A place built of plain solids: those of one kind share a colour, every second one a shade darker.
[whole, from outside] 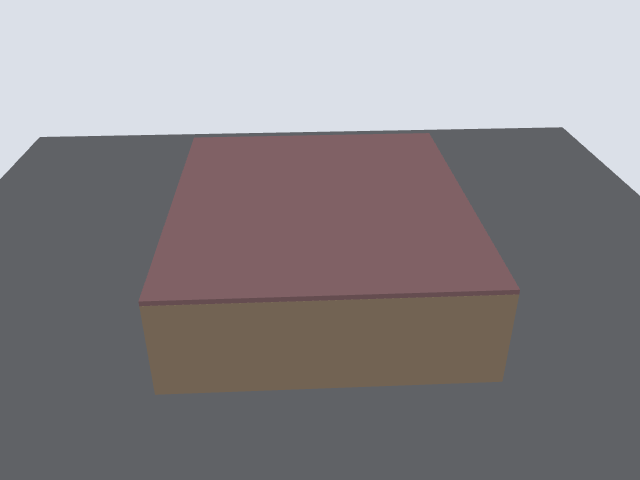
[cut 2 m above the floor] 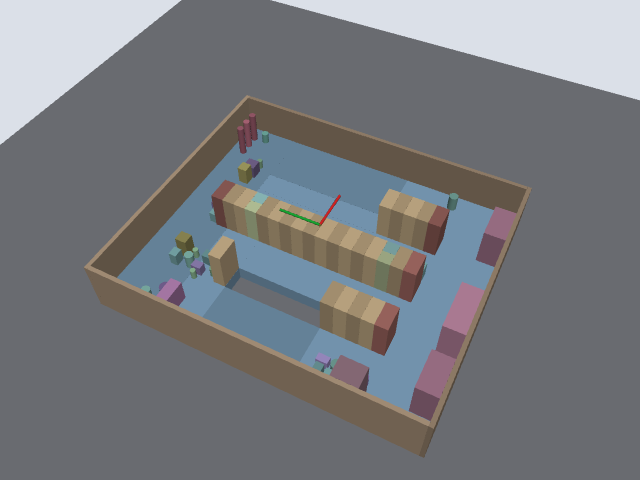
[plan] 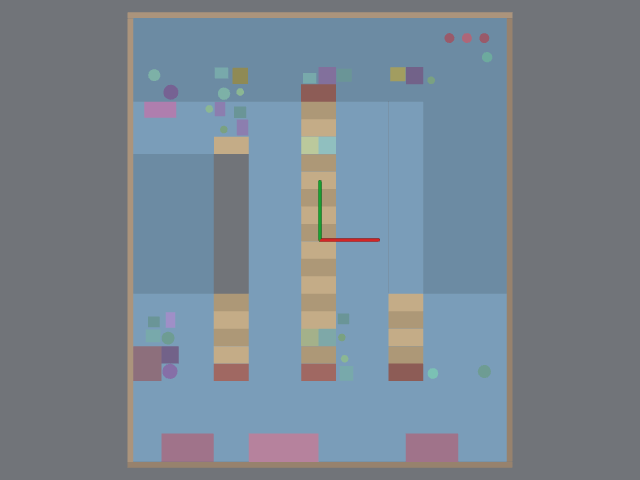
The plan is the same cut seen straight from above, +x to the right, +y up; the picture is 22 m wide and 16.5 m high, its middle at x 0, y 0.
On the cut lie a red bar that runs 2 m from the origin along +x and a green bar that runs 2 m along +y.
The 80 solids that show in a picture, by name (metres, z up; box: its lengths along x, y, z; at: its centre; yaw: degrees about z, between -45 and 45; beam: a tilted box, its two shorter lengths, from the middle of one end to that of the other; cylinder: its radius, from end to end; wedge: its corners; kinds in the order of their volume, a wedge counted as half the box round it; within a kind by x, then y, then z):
{
 "floor_1": {"box": [2.77, 15.26, 0.76], "at": [-5.04, 0.0, 0.33]},
 "floor_2": {"box": [8.77, 4.68, 0.76], "at": [-2.04, 5.29, 0.33]},
 "floor_3": {"box": [4.8, 15.26, 0.76], "at": [-0.05, 0.0, 0.33]},
 "floor_4": {"box": [12.84, 5.78, 0.76], "at": [0.0, -4.74, 0.33]},
 "floor_5": {"box": [12.84, 2.88, 0.76], "at": [0.0, 6.19, 0.33]},
 "floor_6": {"box": [1.2, 6.6, 0.76], "at": [2.95, 1.45, 0.33]},
 "floor_7": {"box": [2.87, 15.26, 0.76], "at": [4.99, 0.0, 0.33]},
 "wall_1": {"box": [0.2, 15.26, 4.14], "at": [-6.52, 0.0, 2.02]},
 "wall_2": {"box": [13.24, 0.2, 4.14], "at": [0.0, -7.73, 2.02]},
 "wall_3": {"box": [13.24, 0.2, 4.14], "at": [0.0, 7.73, 2.02]},
 "wall_4": {"box": [0.2, 15.26, 4.14], "at": [6.52, 0.0, 2.02]},
 "roof_1": {"box": [13.24, 15.66, 0.2], "at": [0.0, 0.0, 4.19]},
 "rack_1": {"box": [1.2, 0.6, 2.0], "at": [-3.05, -3.95, 1.71]},
 "rack_2": {"box": [1.2, 0.6, 2.0], "at": [-3.05, -3.35, 1.71]},
 "rack_3": {"box": [1.2, 0.6, 2.0], "at": [-3.05, -2.75, 1.71]},
 "rack_4": {"box": [1.2, 0.6, 2.0], "at": [-3.05, -2.15, 1.71]},
 "rack_5": {"box": [1.2, 0.6, 2.0], "at": [-3.05, 3.25, 1.71]},
 "rack_6": {"box": [1.2, 0.6, 2.0], "at": [-0.05, -3.95, 1.71]},
 "rack_7": {"box": [1.2, 0.6, 2.0], "at": [-0.05, -2.75, 1.71]},
 "rack_8": {"box": [1.2, 0.6, 2.0], "at": [-0.05, -2.15, 1.71]},
 "rack_9": {"box": [1.2, 0.6, 2.0], "at": [-0.05, -1.55, 1.71]},
 "rack_10": {"box": [1.2, 0.6, 2.0], "at": [-0.05, -0.95, 1.71]},
 "rack_11": {"box": [1.2, 0.6, 2.0], "at": [-0.05, -0.35, 1.71]},
 "rack_12": {"box": [1.2, 0.6, 2.0], "at": [-0.05, 0.25, 1.71]},
 "rack_13": {"box": [1.2, 0.6, 2.0], "at": [-0.05, 0.85, 1.71]},
 "rack_14": {"box": [1.2, 0.6, 2.0], "at": [-0.05, 1.45, 1.71]},
 "rack_15": {"box": [1.2, 0.6, 2.0], "at": [-0.05, 2.05, 1.71]},
 "rack_16": {"box": [1.2, 0.6, 2.0], "at": [-0.05, 2.65, 1.71]},
 "rack_17": {"box": [1.2, 0.6, 2.0], "at": [-0.05, 3.85, 1.71]},
 "rack_18": {"box": [1.2, 0.6, 2.0], "at": [-0.05, 4.45, 1.71]},
 "rack_19": {"box": [1.2, 0.6, 2.0], "at": [2.95, -3.95, 1.71]},
 "rack_20": {"box": [1.2, 0.6, 2.0], "at": [2.95, -3.35, 1.71]},
 "rack_21": {"box": [1.2, 0.6, 2.0], "at": [2.95, -2.75, 1.71]},
 "rack_22": {"box": [1.2, 0.6, 2.0], "at": [2.95, -2.15, 1.71]},
 "cooler_1": {"box": [1.8, 0.98, 2.03], "at": [-4.55, -7.14, 1.73]},
 "cooler_2": {"box": [2.4, 0.98, 1.95], "at": [-1.25, -7.14, 1.69]},
 "cooler_3": {"box": [1.8, 0.98, 1.95], "at": [3.85, -7.14, 1.69]},
 "endcab_1": {"box": [1.2, 0.6, 2.0], "at": [-3.05, -4.55, 1.71]},
 "endcab_2": {"box": [1.2, 0.6, 2.0], "at": [-0.05, -4.55, 1.71]},
 "endcab_3": {"box": [1.2, 0.6, 2.0], "at": [-0.05, 5.05, 1.71]},
 "endcab_4": {"box": [1.2, 0.6, 2.0], "at": [2.95, -4.55, 1.71]},
 "column_1": {"box": [0.6, 0.6, 3.37], "at": [0.25, -3.35, 2.4]},
 "column_2": {"box": [0.6, 0.6, 3.37], "at": [0.25, 3.25, 2.4]},
 "power_1": {"box": [0.97, 1.2, 2.02], "at": [-5.94, -4.25, 1.73]},
 "blank_1": {"box": [0.6, 0.6, 2.0], "at": [-0.35, -3.35, 1.71]},
 "blank_2": {"box": [0.6, 0.6, 2.0], "at": [-0.35, 3.25, 1.71]},
 "carton_1": {"box": [0.51, 0.44, 0.6], "at": [-5.74, -3.3, 1.02]},
 "carton_2": {"box": [0.4, 0.37, 0.78], "at": [-5.71, -2.81, 1.11]},
 "carton_3": {"box": [0.47, 0.38, 0.68], "at": [-3.39, 5.74, 1.05]},
 "carton_4": {"box": [0.43, 0.4, 0.57], "at": [-2.75, 4.39, 1.0]},
 "carton_5": {"box": [0.46, 0.36, 0.57], "at": [-0.35, 5.56, 1.0]},
 "carton_6": {"box": [0.39, 0.37, 0.71], "at": [0.81, -2.71, 1.07]},
 "carton_7": {"box": [0.52, 0.45, 0.55], "at": [0.83, 5.67, 0.99]},
 "carton_8": {"box": [0.47, 0.51, 0.79], "at": [0.91, -4.58, 1.11]},
 "panelstack_1": {"box": [0.6, 0.6, 0.72], "at": [-5.15, -3.95, 1.07]},
 "panelstack_2": {"box": [0.6, 0.6, 0.72], "at": [0.25, 5.65, 1.07]},
 "panelstack_3": {"box": [0.6, 0.6, 0.68], "at": [3.25, 5.65, 1.05]},
 "load_1": {"box": [1.1, 0.55, 1.12], "at": [-5.49, 4.48, 1.27]},
 "cart_1": {"box": [0.53, 0.56, 1.08], "at": [-2.74, 5.64, 1.26]},
 "cart_2": {"box": [0.52, 0.49, 0.92], "at": [2.68, 5.7, 1.18]},
 "gasbottle_1": {"cylinder": 0.17, "from": [4.45, 6.94, 0.71], "to": [4.45, 6.94, 2.36]},
 "gasbottle_2": {"cylinder": 0.17, "from": [5.05, 6.94, 0.71], "to": [5.05, 6.94, 2.36]},
 "gasbottle_3": {"cylinder": 0.17, "from": [5.65, 6.94, 0.71], "to": [5.65, 6.94, 2.36]},
 "bin_1": {"cylinder": 0.21, "from": [-5.7, 5.67, 0.71], "to": [-5.7, 5.67, 1.35]},
 "bin_2": {"cylinder": 0.22, "from": [-5.22, -3.38, 0.71], "to": [-5.22, -3.38, 1.41]},
 "bin_3": {"cylinder": 0.21, "from": [-3.3, 5.03, 0.71], "to": [-3.3, 5.03, 1.48]},
 "bin_4": {"cylinder": 0.23, "from": [5.65, -4.52, 0.71], "to": [5.65, -4.52, 1.51]},
 "case_1": {"box": [0.34, 0.54, 0.51], "at": [-5.14, -2.75, 0.97]},
 "case_2": {"box": [0.37, 0.49, 0.53], "at": [-3.44, 4.5, 0.98]},
 "case_3": {"box": [0.4, 0.55, 0.47], "at": [-2.67, 3.87, 0.95]},
 "reel_1": {"cylinder": 0.26, "from": [-5.16, -4.52, 0.71], "to": [-5.16, -4.52, 1.25]},
 "reel_2": {"cylinder": 0.26, "from": [-5.13, 5.08, 0.71], "to": [-5.13, 5.08, 1.22]},
 "cone_1": {"cylinder": 0.13, "from": [-3.81, 4.51, 0.71], "to": [-3.81, 4.51, 1.21]},
 "cone_2": {"cylinder": 0.13, "from": [-3.31, 3.8, 0.71], "to": [-3.31, 3.8, 1.21]},
 "cone_3": {"cylinder": 0.13, "from": [-2.74, 5.09, 0.71], "to": [-2.74, 5.09, 1.21]},
 "cone_4": {"cylinder": 0.13, "from": [0.75, -3.35, 0.71], "to": [0.75, -3.35, 1.2]},
 "cone_5": {"cylinder": 0.13, "from": [0.85, -4.08, 0.71], "to": [0.85, -4.08, 1.2]},
 "cone_6": {"cylinder": 0.13, "from": [3.82, 5.49, 0.71], "to": [3.82, 5.49, 1.2]},
 "vacuum_1": {"cylinder": 0.18, "from": [3.88, -4.59, 0.71], "to": [3.88, -4.59, 1.21]},
 "vacuum_2": {"cylinder": 0.18, "from": [5.75, 6.28, 0.71], "to": [5.75, 6.28, 1.29]}
}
